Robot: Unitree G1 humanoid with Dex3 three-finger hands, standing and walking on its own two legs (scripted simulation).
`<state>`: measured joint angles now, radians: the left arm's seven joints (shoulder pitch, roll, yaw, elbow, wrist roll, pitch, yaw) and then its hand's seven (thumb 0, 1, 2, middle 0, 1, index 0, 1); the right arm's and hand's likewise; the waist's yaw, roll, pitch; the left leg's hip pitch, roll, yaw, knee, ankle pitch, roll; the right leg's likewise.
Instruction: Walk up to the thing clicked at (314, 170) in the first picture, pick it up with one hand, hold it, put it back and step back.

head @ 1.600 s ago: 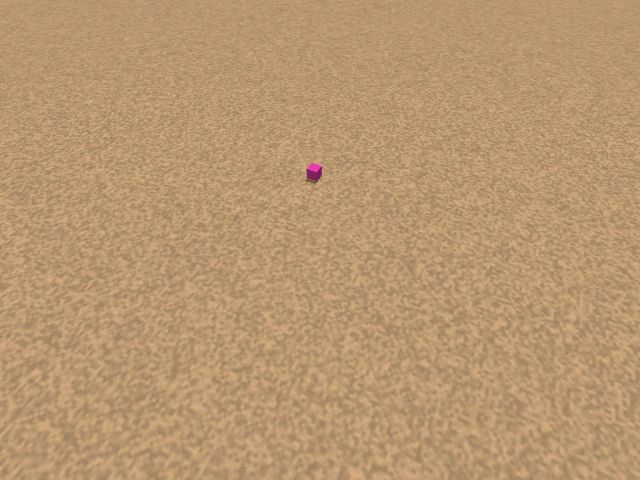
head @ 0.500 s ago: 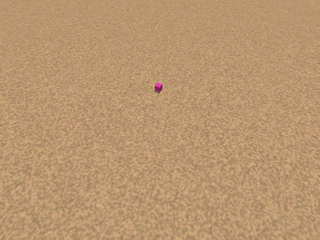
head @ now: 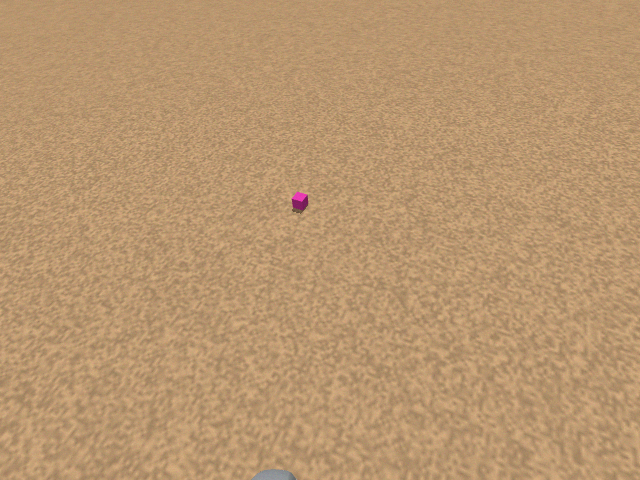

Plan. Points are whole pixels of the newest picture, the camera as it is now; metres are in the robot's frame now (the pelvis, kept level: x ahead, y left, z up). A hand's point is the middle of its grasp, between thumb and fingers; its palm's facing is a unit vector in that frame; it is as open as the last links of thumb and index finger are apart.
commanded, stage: walk up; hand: left
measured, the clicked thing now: (300, 201) +1.42 +0.23 -0.75
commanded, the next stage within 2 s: none
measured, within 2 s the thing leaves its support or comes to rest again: neither
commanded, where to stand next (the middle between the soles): +1.03 +0.02 m, yaw -3 degrees
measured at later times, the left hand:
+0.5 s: hand (166, 372) +0.31 +0.30 -0.14, palm faces -0.09 -0.93 -0.36, open 7.4 cm
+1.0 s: hand (203, 285) +0.48 +0.28 -0.13, palm faces -0.02 -0.92 -0.40, open 7.4 cm
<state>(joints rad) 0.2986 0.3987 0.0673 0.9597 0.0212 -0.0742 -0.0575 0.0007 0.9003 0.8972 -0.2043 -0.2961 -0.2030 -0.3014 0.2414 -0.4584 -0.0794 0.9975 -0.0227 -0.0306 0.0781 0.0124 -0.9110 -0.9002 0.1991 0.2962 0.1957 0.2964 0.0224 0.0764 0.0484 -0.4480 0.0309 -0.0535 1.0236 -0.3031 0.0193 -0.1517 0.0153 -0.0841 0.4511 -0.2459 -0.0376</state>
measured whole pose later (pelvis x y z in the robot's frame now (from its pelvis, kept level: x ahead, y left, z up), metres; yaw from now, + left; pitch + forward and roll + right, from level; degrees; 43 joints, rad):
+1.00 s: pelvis +0.47 +0.00 +0.00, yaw -1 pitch -2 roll -1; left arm 0.38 0.42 0.05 0.87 0.01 -0.09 -0.05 0.00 0.90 0.90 -0.21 -0.30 -0.21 -0.30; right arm 0.23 -0.43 -0.06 0.88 -0.02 -0.04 0.10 0.01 -0.91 -0.90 0.20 0.30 0.20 0.30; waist 0.05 0.04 0.08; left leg -0.50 0.09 0.02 0.68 -0.19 0.01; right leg -0.11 -0.03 -0.11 0.48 -0.34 0.00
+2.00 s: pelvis +0.84 +0.04 -0.02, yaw -2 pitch -3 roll -1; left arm 0.34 0.44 0.04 0.92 0.01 -0.04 -0.03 0.00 0.90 0.90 -0.20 -0.30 -0.20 -0.30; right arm 0.27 -0.42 -0.07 0.85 -0.02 -0.08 0.07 0.01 -0.91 -0.90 0.20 0.30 0.20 0.30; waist 0.00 -0.03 0.07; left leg -0.36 0.05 0.07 0.66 -0.25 0.02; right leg -0.34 -0.04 0.01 1.02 -0.47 -0.04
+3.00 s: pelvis +0.99 +0.03 +0.00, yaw -1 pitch -2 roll +0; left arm 0.09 0.36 -0.01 1.15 0.00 -0.02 -0.01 0.00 0.90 0.90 -0.20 -0.30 -0.20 -0.30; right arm 0.05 -0.36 0.01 1.10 0.00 -0.02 0.02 0.01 -0.91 -0.90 0.20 0.30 0.20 0.30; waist 0.02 0.00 0.07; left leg -0.21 0.03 0.01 0.47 -0.22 -0.01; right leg -0.19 -0.04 -0.05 0.44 -0.21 0.02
